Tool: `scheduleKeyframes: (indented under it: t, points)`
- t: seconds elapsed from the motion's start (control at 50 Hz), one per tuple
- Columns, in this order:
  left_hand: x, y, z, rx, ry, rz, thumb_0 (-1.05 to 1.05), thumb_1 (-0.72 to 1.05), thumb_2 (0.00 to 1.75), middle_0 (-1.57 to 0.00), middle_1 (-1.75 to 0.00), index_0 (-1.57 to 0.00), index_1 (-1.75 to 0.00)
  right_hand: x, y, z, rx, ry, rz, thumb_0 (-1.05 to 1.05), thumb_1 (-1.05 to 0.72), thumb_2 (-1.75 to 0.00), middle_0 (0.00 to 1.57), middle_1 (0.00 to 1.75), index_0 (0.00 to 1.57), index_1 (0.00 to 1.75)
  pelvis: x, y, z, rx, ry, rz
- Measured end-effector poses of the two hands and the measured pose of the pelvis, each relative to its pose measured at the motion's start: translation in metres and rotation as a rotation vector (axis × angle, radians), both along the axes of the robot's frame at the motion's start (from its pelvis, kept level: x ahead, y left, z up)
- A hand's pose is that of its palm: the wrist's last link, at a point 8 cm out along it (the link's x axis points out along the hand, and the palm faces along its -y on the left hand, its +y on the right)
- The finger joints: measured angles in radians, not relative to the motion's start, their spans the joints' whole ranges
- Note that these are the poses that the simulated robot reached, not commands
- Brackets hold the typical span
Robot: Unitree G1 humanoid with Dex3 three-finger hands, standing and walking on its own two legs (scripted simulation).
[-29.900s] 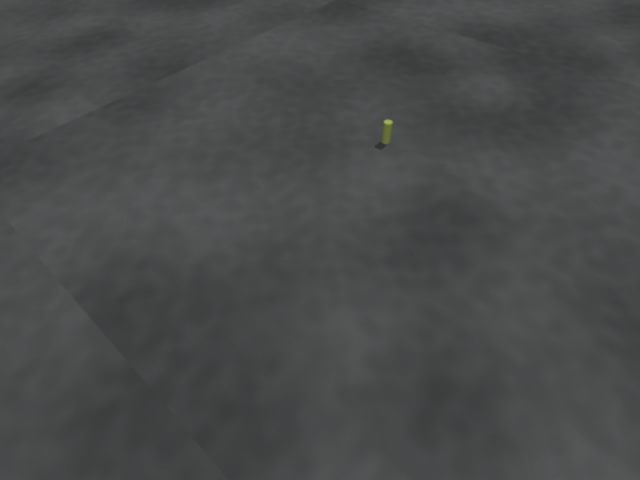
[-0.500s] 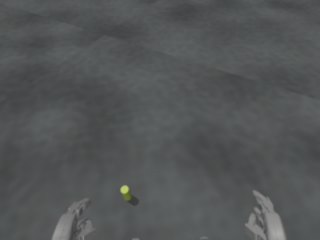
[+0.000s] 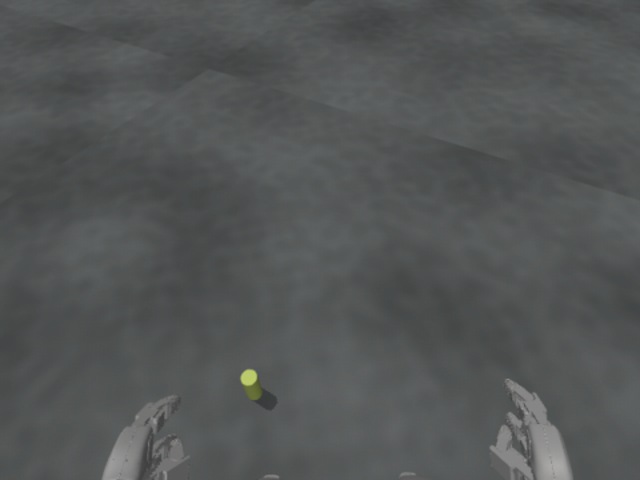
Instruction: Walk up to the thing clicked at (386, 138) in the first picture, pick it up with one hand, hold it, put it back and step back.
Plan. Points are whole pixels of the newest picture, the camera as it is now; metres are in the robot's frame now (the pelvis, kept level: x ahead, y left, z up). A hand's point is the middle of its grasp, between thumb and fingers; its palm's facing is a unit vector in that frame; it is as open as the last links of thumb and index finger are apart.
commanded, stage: home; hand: left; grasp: from above
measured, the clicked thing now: (251, 385) +0.47 +0.22 -0.65
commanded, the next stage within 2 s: stand in 0.06 s
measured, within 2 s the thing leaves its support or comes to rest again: neither
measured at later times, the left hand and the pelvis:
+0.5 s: hand out of the picture +0.09 +0.24 -0.11, palm faces +0.02 -0.94 -0.35, open 7.4 cm; pelvis +0.00 +0.00 +0.03, yaw +0 degrees
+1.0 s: hand out of the picture +0.04 +0.24 -0.10, palm faces +0.05 -0.94 -0.34, open 7.3 cm; pelvis -0.01 +0.00 +0.06, yaw +1 degrees
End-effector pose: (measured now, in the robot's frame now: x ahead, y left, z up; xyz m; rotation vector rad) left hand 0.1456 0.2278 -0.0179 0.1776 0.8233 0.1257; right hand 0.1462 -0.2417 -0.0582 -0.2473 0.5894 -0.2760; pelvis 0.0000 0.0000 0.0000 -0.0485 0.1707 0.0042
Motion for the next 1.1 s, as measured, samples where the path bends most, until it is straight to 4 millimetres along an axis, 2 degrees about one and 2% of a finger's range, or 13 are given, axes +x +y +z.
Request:
scheduleKeyframes:
  t: [0.16,0.26,0.4,0.5,0.62,0.72,0.9,1.1]
  points:
    - [-0.001,-0.001,0.0,0.002,0.001,0.002,0.01,0.91,0.89,-0.2,-0.3,-0.21,-0.3,0.0,0.0,-0.002,0.005,0.003,0.001,0.01,-0.9,-0.9,0.21,0.3,0.2,0.3,0.0,-0.001,-0.001,0.001,0.004,0.0]
    - [0.003,0.016,-0.024,0.112,-0.017,-0.043,0.01,0.91,0.89,-0.2,-0.3,-0.21,-0.3,-0.009,-0.01,-0.022,-0.041,0.28,0.16,0.01,-0.9,-0.9,0.21,0.3,0.2,0.3,-0.008,-0.002,0.009,0.032,-0.098,0.0]
    - [-0.034,0.048,-0.051,0.141,0.167,0.018,0.01,0.91,0.89,-0.2,-0.3,-0.21,-0.3,-0.04,-0.034,-0.02,-0.009,0.455,0.083,0.01,-0.9,-0.9,0.21,0.3,0.21,0.3,-0.005,0.001,0.024,0.048,-0.152,0.001]
    - [-0.069,0.057,-0.058,0.134,0.305,0.068,0.01,0.91,0.89,-0.2,-0.3,-0.21,-0.3,-0.06,-0.041,-0.018,-0.002,0.546,0.03,0.01,-0.9,-0.9,0.21,0.3,0.2,0.3,0.002,0.002,0.034,0.038,-0.174,0.006]
    - [-0.1,0.057,-0.06,0.115,0.42,0.112,0.01,0.91,0.89,-0.2,-0.3,-0.21,-0.3,-0.074,-0.037,-0.017,0.018,0.617,0.002,0.0,-0.9,-0.9,0.21,0.3,0.2,0.3,0.005,0.003,0.045,0.038,-0.199,0.011]
    - [-0.113,0.053,-0.056,0.103,0.466,0.128,0.01,0.91,0.89,-0.2,-0.3,-0.21,-0.3,-0.078,-0.031,-0.015,0.04,0.64,-0.001,0.0,-0.9,-0.9,0.21,0.3,0.2,0.3,0.005,0.003,0.053,0.039,-0.219,0.013]
    - [-0.114,0.055,-0.047,0.109,0.454,0.137,0.01,0.91,0.89,-0.2,-0.3,-0.21,-0.3,-0.078,-0.029,-0.011,0.056,0.627,0.006,0.0,-0.9,-0.9,0.21,0.3,0.2,0.3,-0.001,0.002,0.061,0.044,-0.25,0.016]
    - [-0.118,0.058,-0.039,0.122,0.444,0.133,0.0,0.91,0.89,-0.2,-0.3,-0.21,-0.3,-0.088,-0.041,-0.006,0.055,0.625,-0.007,0.0,-0.9,-0.9,0.21,0.3,0.2,0.3,-0.01,-0.003,0.064,0.047,-0.258,0.014]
